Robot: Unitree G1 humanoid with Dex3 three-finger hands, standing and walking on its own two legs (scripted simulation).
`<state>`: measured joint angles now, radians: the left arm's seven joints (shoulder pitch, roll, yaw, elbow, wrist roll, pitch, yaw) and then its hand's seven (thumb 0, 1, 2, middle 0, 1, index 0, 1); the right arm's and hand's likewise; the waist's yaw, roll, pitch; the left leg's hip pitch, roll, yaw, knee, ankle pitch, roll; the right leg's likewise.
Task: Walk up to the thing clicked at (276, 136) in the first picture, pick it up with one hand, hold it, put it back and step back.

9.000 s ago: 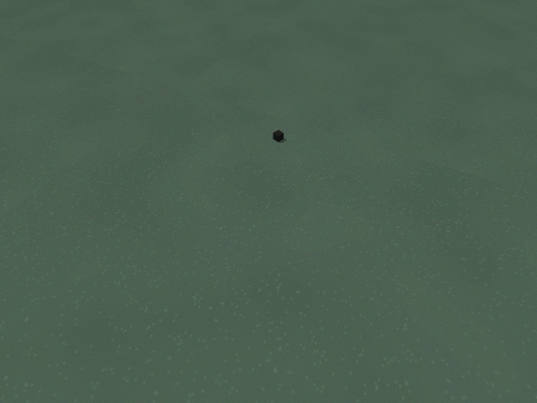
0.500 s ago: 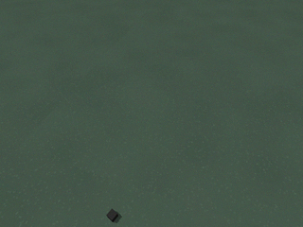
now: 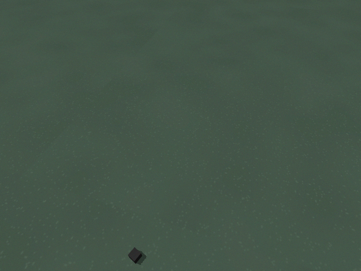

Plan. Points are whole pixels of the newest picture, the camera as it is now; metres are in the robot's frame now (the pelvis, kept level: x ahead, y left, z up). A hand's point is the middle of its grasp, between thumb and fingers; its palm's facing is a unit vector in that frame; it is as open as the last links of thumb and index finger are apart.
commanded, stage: stand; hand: left
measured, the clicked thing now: (135, 255) +0.37 +0.24 -0.76
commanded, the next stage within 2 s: walk up in 0.60 s
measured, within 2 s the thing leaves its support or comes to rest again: neither
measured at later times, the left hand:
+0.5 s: hand out of the picture +0.07 +0.25 -0.16, palm faces -0.03 -0.94 -0.35, open 7.4 cm
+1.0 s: hand out of the picture +0.06 +0.25 -0.16, palm faces -0.01 -0.94 -0.35, open 7.4 cm
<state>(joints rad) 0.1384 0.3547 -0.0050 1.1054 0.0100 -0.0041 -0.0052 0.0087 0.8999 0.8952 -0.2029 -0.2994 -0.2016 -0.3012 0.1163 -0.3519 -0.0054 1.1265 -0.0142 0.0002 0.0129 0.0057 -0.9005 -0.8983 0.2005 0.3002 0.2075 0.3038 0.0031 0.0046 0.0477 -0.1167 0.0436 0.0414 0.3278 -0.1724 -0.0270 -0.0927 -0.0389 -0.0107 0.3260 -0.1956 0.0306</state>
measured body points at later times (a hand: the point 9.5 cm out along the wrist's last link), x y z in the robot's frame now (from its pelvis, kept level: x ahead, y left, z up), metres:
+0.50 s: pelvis +0.00 +0.00 +0.00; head +0.01 +0.00 +0.45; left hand +0.07 +0.30 -0.13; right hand +0.07 -0.30 -0.13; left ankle +0.00 +0.13 -0.75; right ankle -0.01 -0.14 -0.75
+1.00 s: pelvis -0.02 +0.00 +0.00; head +0.00 +0.00 +0.45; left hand +0.07 +0.30 -0.13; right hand +0.07 -0.30 -0.14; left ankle +0.00 +0.13 -0.75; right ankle -0.01 -0.14 -0.75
